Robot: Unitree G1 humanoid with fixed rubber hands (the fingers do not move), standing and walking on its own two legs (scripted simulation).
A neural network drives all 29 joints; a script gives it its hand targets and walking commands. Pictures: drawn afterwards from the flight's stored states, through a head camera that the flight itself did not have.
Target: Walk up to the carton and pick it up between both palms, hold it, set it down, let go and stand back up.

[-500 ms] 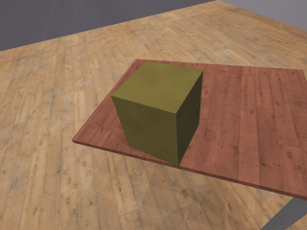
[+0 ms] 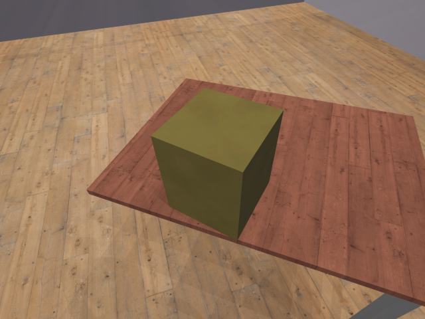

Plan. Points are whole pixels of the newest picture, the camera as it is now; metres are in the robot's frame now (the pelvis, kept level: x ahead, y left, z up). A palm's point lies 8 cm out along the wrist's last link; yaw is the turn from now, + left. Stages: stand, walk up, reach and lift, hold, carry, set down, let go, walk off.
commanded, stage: walk up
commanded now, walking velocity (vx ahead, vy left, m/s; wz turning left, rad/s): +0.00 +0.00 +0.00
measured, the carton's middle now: (220, 163) +0.49 +0.02 +0.01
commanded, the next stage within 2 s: none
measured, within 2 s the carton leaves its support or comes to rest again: neither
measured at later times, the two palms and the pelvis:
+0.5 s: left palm out of the picture -0.03 +0.18 -0.15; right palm out of the picture -0.03 -0.19 -0.15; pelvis +0.01 -0.01 +0.00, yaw +0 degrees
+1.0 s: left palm out of the picture -0.03 +0.16 -0.15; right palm out of the picture -0.02 -0.21 -0.15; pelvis +0.02 -0.03 +0.00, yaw +0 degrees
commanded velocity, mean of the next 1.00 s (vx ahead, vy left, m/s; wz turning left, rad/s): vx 0.00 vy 0.00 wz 0.00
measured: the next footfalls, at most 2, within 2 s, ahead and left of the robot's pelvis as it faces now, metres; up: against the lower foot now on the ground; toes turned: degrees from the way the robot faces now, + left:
left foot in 1.72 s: +0.01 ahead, +0.15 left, +0.00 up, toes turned +8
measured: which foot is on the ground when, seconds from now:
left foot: down 0.00-1.00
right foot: down 0.00-1.00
